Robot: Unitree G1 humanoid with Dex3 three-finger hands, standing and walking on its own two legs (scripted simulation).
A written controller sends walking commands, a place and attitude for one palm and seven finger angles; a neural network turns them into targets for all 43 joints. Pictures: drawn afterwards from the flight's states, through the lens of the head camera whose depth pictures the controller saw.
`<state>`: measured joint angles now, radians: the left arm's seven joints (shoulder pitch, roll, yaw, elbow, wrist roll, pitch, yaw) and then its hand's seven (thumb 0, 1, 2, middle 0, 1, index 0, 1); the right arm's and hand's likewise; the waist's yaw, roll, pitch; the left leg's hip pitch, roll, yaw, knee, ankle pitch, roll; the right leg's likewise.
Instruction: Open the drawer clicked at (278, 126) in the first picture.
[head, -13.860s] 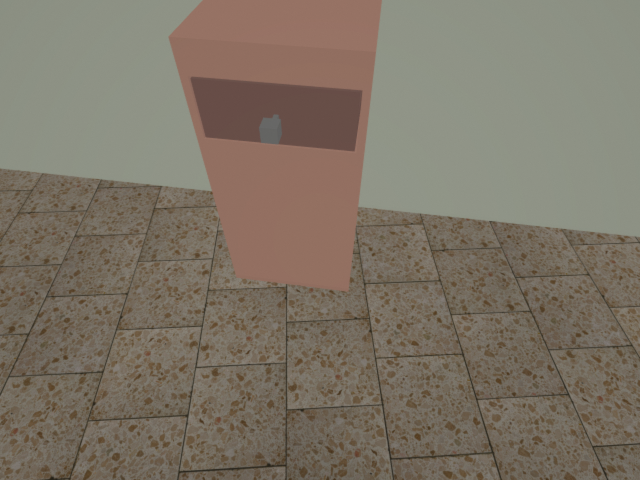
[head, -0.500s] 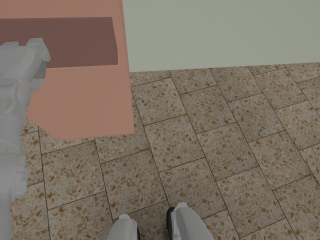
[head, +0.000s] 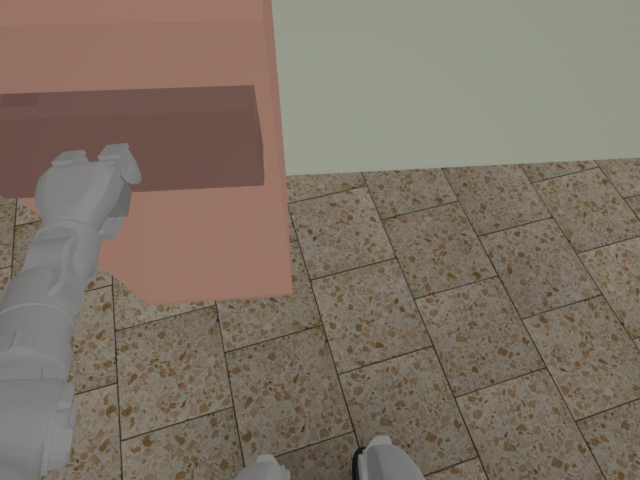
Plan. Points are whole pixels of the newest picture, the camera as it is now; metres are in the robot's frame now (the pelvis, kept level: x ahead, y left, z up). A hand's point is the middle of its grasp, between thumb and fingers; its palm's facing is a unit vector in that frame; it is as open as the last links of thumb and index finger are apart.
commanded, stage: pull the drawer open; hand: left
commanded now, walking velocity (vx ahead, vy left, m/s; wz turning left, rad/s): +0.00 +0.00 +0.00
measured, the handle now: (110, 183) +0.49 +0.28 +0.01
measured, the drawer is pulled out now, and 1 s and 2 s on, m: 0.04 0.12 0.30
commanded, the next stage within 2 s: none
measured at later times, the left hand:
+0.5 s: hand (105, 215) +0.44 +0.28 +0.00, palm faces -0.07 -0.03 -1.00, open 8.0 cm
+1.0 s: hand (93, 277) +0.36 +0.28 +0.00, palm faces -0.01 -0.04 -1.00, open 7.8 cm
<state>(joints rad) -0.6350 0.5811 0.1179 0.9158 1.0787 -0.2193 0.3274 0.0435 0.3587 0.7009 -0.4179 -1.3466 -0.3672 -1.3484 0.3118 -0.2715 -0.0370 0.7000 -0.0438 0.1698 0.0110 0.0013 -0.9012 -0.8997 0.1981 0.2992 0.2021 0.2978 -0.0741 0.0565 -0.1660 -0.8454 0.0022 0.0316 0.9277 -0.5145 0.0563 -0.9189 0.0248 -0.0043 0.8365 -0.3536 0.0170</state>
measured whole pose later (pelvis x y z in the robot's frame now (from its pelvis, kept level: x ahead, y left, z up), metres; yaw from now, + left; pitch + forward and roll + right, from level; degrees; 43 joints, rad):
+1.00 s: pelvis -0.01 +0.00 +0.01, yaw +0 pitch +19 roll -2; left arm -0.32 0.48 0.06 0.66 1.07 -0.15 0.41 0.02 0.38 0.72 -0.42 -1.35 -0.35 -1.35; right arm 0.22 -0.26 -0.06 0.67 -0.02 0.15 0.01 0.00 -0.90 -0.90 0.20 0.30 0.20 0.30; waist -0.02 0.06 -0.15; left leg -0.72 -0.01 0.04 0.88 -0.49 0.05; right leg -0.81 0.02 0.00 0.81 -0.34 0.02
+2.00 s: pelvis -0.01 -0.03 +0.00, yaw +0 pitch +14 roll -1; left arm 0.49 0.44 0.12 0.02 1.03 -0.11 0.49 0.05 0.44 0.65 -0.42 -1.35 -0.29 -1.36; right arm 0.11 -0.23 -0.03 0.59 -0.05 0.07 0.00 0.01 -0.90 -0.90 0.20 0.30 0.20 0.30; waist 0.01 0.02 -0.13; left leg -0.61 0.01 0.04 0.91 -0.53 0.02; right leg -0.73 0.04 0.01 0.89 -0.40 -0.02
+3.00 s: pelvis -0.03 -0.04 +0.00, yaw +3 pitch +12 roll +0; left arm 0.27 0.43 0.08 0.20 1.06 -0.13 0.48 0.00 -0.48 0.30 -0.32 -1.20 -0.32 -1.20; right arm 0.13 -0.25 -0.04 0.64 -0.04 0.04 -0.06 0.01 -0.90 -0.90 0.20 0.30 0.20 0.30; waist 0.06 0.04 -0.11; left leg -0.63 -0.01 0.00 0.91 -0.49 0.01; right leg -0.73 0.01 -0.03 0.90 -0.38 -0.04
